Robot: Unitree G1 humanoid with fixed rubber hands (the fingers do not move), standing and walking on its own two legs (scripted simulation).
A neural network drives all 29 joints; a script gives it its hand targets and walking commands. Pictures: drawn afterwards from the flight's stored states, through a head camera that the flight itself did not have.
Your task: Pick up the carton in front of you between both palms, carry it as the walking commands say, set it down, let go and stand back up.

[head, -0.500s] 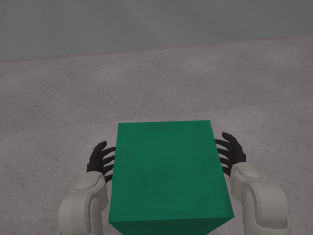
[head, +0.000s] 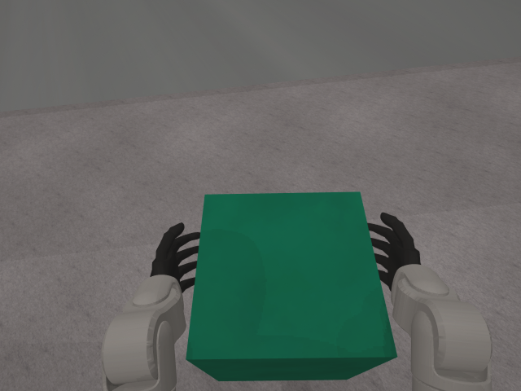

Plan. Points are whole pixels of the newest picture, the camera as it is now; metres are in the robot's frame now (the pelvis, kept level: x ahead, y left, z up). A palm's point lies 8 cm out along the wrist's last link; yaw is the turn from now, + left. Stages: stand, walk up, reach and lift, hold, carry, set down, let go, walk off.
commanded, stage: carry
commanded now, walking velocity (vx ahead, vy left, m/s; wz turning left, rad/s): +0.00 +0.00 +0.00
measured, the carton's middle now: (282, 295) +0.27 +0.00 +0.01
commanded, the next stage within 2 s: hold in 1.64 s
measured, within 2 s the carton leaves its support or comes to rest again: neither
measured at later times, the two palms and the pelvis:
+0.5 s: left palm (167, 206) +0.38 +0.17 +0.10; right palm (364, 191) +0.38 -0.13 +0.11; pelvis +0.13 +0.02 +0.01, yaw +0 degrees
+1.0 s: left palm (170, 221) +0.37 +0.17 +0.08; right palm (360, 209) +0.37 -0.13 +0.08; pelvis +0.11 +0.02 +0.01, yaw +0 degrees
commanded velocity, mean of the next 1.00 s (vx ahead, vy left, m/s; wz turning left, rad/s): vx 0.00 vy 0.00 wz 0.00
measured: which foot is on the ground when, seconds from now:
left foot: up 0.00-0.14, down 0.16-1.00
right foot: down 0.00-1.00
